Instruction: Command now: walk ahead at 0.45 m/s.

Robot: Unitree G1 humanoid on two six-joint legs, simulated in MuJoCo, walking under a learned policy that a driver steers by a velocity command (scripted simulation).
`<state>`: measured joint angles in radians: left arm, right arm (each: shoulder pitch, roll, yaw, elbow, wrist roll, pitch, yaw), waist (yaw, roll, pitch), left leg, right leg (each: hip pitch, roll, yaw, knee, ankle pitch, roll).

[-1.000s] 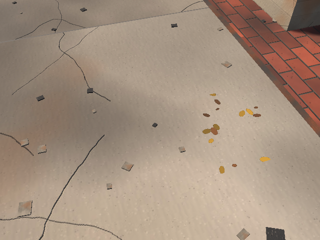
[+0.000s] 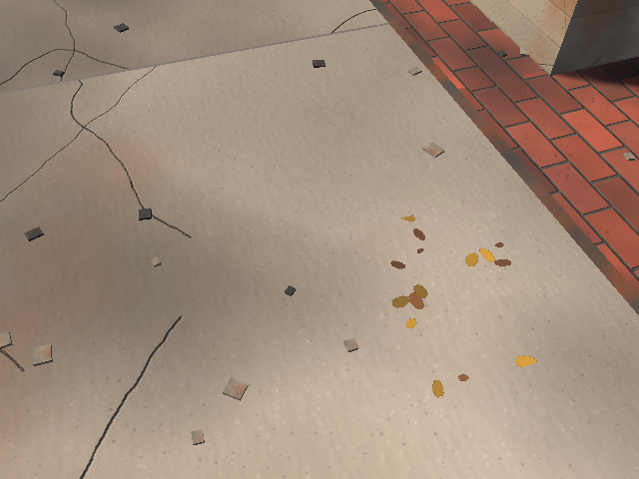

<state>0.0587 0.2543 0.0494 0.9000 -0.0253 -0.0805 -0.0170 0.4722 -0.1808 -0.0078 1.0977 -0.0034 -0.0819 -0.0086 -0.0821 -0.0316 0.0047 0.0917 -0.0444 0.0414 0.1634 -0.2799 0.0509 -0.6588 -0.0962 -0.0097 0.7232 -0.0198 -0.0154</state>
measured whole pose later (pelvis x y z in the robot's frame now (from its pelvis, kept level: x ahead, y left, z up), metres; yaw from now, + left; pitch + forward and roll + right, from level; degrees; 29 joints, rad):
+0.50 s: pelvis +0.29 -0.05 +0.01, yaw +0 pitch +1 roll -2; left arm 0.35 0.23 0.04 1.03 0.00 -0.10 -0.01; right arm 0.11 -0.27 -0.06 0.90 0.01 -0.08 -0.01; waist 0.06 0.04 0.00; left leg -0.70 0.15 -0.04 0.78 0.01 0.01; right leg -0.05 0.08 -0.06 0.21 -0.17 -0.07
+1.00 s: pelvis +0.58 +0.02 +0.01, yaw +0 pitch +1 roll +1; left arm 0.11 0.27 0.06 0.92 0.00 -0.07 0.01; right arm 0.31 -0.23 -0.05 0.98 -0.01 -0.09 0.01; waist -0.04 -0.04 0.02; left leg -0.12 -0.06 0.07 0.26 -0.16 0.07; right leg -0.64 -0.12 0.03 0.84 -0.11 -0.01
